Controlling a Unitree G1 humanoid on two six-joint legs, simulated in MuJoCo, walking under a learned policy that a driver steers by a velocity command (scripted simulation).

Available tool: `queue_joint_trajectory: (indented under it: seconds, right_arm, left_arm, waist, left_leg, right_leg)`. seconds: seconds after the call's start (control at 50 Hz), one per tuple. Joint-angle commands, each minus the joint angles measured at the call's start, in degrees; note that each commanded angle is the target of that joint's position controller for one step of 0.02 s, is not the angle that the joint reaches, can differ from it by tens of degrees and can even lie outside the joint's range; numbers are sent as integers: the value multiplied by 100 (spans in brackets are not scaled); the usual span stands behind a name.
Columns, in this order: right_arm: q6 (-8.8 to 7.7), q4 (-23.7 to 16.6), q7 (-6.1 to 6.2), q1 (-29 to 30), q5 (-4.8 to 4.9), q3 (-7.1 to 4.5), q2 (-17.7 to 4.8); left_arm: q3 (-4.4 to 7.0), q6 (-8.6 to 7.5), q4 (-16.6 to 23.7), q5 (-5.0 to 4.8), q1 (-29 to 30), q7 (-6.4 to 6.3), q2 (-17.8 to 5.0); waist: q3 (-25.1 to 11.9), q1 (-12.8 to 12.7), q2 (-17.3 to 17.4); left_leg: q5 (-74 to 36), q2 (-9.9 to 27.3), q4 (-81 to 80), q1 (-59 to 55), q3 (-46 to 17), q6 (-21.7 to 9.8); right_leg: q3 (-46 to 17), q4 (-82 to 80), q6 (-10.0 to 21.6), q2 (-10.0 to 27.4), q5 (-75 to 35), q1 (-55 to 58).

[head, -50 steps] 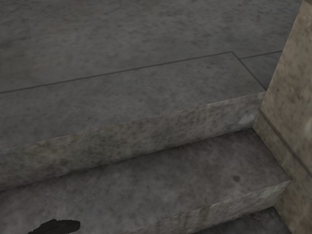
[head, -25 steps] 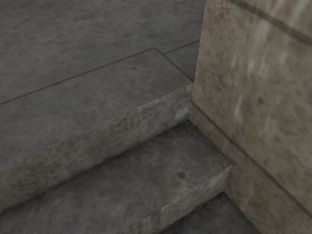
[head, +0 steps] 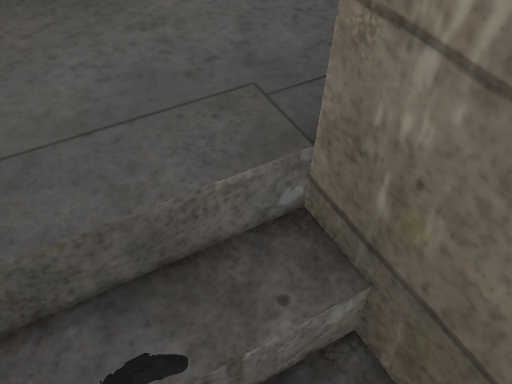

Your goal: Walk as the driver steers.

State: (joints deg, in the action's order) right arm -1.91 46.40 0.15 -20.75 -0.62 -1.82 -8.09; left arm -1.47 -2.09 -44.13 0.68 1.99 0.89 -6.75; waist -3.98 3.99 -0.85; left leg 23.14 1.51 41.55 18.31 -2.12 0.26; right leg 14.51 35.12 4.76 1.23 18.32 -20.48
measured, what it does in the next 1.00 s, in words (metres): climbs: right foot 0.19 m higher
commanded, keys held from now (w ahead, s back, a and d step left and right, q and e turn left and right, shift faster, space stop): w+q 0.48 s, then w+e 0.52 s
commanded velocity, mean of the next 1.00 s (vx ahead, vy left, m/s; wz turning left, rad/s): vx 0.38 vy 0.00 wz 0.19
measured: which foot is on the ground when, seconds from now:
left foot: down 0.00-0.62, up 0.64-1.00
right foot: down 0.00-0.24, up 0.26-0.54, down 0.56-1.00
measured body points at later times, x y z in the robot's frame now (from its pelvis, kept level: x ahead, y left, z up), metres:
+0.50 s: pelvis +0.08 +0.06 +0.01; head +0.08 +0.07 +0.46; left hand +0.29 +0.28 -0.05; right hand -0.05 -0.13 -0.12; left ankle -0.07 +0.13 -0.72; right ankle +0.19 -0.04 -0.47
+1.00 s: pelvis +0.28 +0.12 +0.21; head +0.28 +0.12 +0.66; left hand +0.11 +0.22 +0.06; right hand +0.57 +0.01 +0.14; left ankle +0.38 +0.26 -0.27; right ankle +0.26 -0.01 -0.53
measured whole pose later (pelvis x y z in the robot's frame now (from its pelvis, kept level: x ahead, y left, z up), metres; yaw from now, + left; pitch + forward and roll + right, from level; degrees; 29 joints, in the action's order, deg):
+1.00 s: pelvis +0.28 +0.12 +0.21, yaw +10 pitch +8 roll +1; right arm 1.5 45.8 -2.2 4.9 -2.4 4.2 -7.1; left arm -4.3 -5.0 -70.4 4.3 -33.3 5.2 -2.9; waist -10.5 -4.8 -2.4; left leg 21.6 4.7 104.9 78.4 2.0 -9.6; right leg -6.1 25.5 5.2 -1.4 17.0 -17.2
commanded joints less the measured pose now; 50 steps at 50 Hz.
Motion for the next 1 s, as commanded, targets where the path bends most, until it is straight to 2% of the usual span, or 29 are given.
queue_joint_trajectory:
  seconds: [0.02,0.06,0.12,0.18,0.22,0.26,0.28,0.32,0.36,0.4,0.46,0.48,0.5,0.52,0.54,0.56,0.58,0.6,0.62,0.64,0.66,0.68,0.7,0.74,0.78,0.82,0.92,0.94,1.0]
  right_arm:
    - [-122,-631,-103,197,-111,-63,-388]
    - [33,-556,-213,-265,-191,-260,-649]
    - [67,-380,-262,-614,-225,-312,-560]
    - [-18,-250,-419,-452,-181,-222,-223]
    - [-301,1,-430,-607,-173,-261,-320]
    - [-464,378,-214,-1769,-99,-418,-919]
    - [-431,538,-222,-2248,-199,-471,-1039]
    - [-282,1085,-406,-2456,-349,-369,-771]
    - [-35,1480,-527,-2405,-360,-78,-282]
    - [-38,1621,-495,-1946,-490,102,21]
    - [-181,1421,-309,-971,-545,134,-129]
    - [-229,1454,-356,-1080,-441,91,-353]
    - [-175,1021,-453,-390,-148,-39,-808]
    - [-204,1435,-603,-1064,-32,-76,-1107]
    - [-307,1342,-752,-824,-7,-68,-1330]
    - [-391,1277,-831,-650,-56,-147,-1439]
    - [-456,1359,-838,-852,-63,-258,-1551]
    - [-494,1536,-926,-1955,-642,-155,-997]
    - [-399,1554,-969,-1918,-810,-147,-804]
    - [-235,1758,-1011,-1383,-835,-190,-439]
    - [-136,1593,-922,-747,-507,-227,-349]
    - [-133,1214,-719,-117,-304,-117,-108]
    - [-116,1015,-613,482,-252,-67,-141]
    - [27,798,-454,526,-336,45,-222]
    - [185,603,-367,749,-370,145,-198]
    - [184,328,-363,1464,-209,268,-197]
    - [73,-398,-238,2988,-176,518,-171]
    - [119,-530,-178,3327,-172,520,-290]
    - [385,-817,-264,3858,-197,598,-174]
  left_arm:
    - [276,-145,424,101,74,-353,-674]
    - [339,-85,260,224,131,-365,-782]
    - [347,-79,193,180,221,-285,-819]
    - [397,-63,261,131,750,-166,-774]
    - [376,105,200,315,602,-21,-539]
    - [247,100,397,439,569,62,-161]
    - [214,-17,319,348,555,140,-283]
    - [185,-127,74,330,683,170,-319]
    - [108,-268,310,235,675,232,-382]
    - [-59,-251,765,139,1131,232,-209]
    - [-249,-95,1045,94,1464,165,-101]
    - [-254,-19,1342,81,2079,63,-312]
    - [-344,171,1421,219,2483,159,-185]
    - [-457,430,1464,120,2927,240,-70]
    - [-452,495,1006,130,2038,470,-43]
    - [-273,503,435,69,514,435,-451]
    - [-145,507,176,112,-62,404,-791]
    - [-158,448,-183,-7,-711,354,-776]
    - [-37,483,-537,62,-1799,300,-1166]
    - [130,507,-919,220,-2874,171,-1549]
    - [150,278,-1192,143,-3047,69,-1457]
    - [126,75,-1424,85,-2496,88,-1189]
    - [-2,-37,-1572,97,-1915,171,-536]
    - [-263,-219,-1804,179,-977,243,407]
    - [-265,-360,-1918,117,-939,248,442]
    - [-201,-407,-2154,255,-1937,210,214]
    - [-207,-432,-2503,713,-3365,318,-199]
    - [-189,-462,-2434,686,-3399,343,-260]
    - [-180,-467,-1835,59,-2598,522,-633]
  waist:
    - [-579,-425,84]
    - [-272,-293,-332]
    - [77,-66,-304]
    - [75,-19,8]
    - [42,-210,236]
    - [-520,49,1437]
    - [-318,502,1703]
    - [387,751,1237]
    - [363,368,478]
    - [168,-3,100]
    - [195,-339,378]
    - [-184,-235,56]
    - [-219,-562,305]
    - [-44,-439,855]
    - [11,-818,1426]
    - [-442,-1103,1198]
    - [-1100,-1144,1098]
    - [-2238,-772,-14]
    - [-2562,-1221,-581]
    - [-1636,-1733,-1570]
    - [-793,-1671,-1269]
    - [-5,-1181,-846]
    - [2,-926,150]
    - [-409,-93,838]
    - [-297,221,424]
    - [-232,-112,-429]
    - [-124,-555,13]
    - [-101,-687,-211]
    - [35,-424,-755]
  left_leg:
    - [-1910,201,-94,954,-343,-875]
    - [153,-14,278,939,-155,-715]
    - [-120,275,1030,944,-213,-666]
    - [-303,19,-504,64,313,-880]
    - [-963,-166,-1194,-321,135,-1086]
    - [-3182,1193,-1928,-2125,-2732,-2368]
    - [-1950,1463,-2396,-3039,-3565,-2483]
    - [-1042,1344,-2246,-2716,-3538,-2237]
    - [-2925,1473,-1773,-2563,-3038,-2126]
    - [-3043,1231,-1886,-1847,-2172,-1636]
    - [-2049,725,-2772,252,-1628,-1360]
    - [-1960,721,-3126,543,-1755,-1393]
    - [-2514,486,-4339,2271,-1288,-1648]
    - [-3193,918,-4688,2512,-1793,-1916]
    - [-6002,1390,-4382,1403,-1512,-2196]
    - [-9049,1381,-3352,-225,-1036,-1878]
    - [-10712,1084,-2131,-1296,-513,-1615]
    - [-10666,752,-847,75,-669,-1478]
    - [-8636,248,448,1097,-835,-1543]
    - [-3417,-739,3434,2620,-1080,-1206]
    - [-3236,-880,6413,3548,-1717,-1111]
    - [-3385,-763,7473,4327,-1798,-1221]
    - [-3226,-719,7908,4557,-1881,-1397]
    - [-3342,-326,7446,4717,-1586,-1495]
    - [-2548,44,7478,5067,-735,-1334]
    - [-1267,67,8620,5613,-177,-1302]
    - [-1399,313,7861,6354,165,-1404]
    - [-1375,460,7381,6194,200,-1223]
    - [882,66,5137,2619,1154,-557]
  right_leg:
    - [-1244,-1010,808,1255,-1051,1485]
    - [-1746,-1840,1186,1798,1145,897]
    - [-2408,-2668,1462,2631,1962,430]
    - [-954,-2109,1109,1885,1063,383]
    - [-470,-1116,979,1648,276,280]
    - [24,1709,161,488,303,-1875]
    - [-725,3515,7,183,850,-3635]
    - [-1779,7933,434,-212,935,-5876]
    - [-1851,9736,900,-336,806,-7120]
    - [-1588,9261,1096,46,792,-7028]
    - [-1422,7769,1177,311,766,-5759]
    - [-1235,6275,1008,449,478,-5066]
    - [-335,4570,639,248,1004,-2637]
    - [-509,4590,233,-135,2316,-2235]
    - [-13,4943,120,-421,1311,-2343]
    - [-264,4421,326,-571,240,-2588]
    - [-617,3249,577,-658,155,-2268]
    - [-2255,2477,1326,-279,-9,-9]
    - [-3747,886,1608,58,1528,1147]
    - [-6320,-1159,2091,899,3350,1074]
    - [-7480,-1713,1882,1062,4619,285]
    - [-7009,-1381,1736,1091,3985,-455]
    - [-6278,-1318,1644,938,2998,-734]
    - [-4599,-1219,1174,594,1346,-859]
    - [-3206,-1216,1007,325,-125,-1002]
    - [-2975,-1419,1033,282,-253,-772]
    - [-3305,-1745,939,347,248,-512]
    - [-3457,-1928,1003,424,187,-530]
    - [-3401,-3342,1522,946,-714,-2773]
